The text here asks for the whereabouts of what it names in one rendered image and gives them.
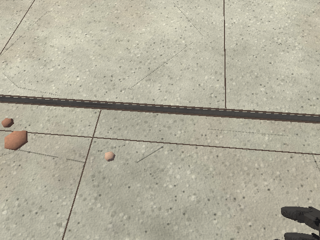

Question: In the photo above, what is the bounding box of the right robot hand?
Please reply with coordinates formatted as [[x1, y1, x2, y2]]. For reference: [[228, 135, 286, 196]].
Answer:
[[274, 206, 320, 240]]

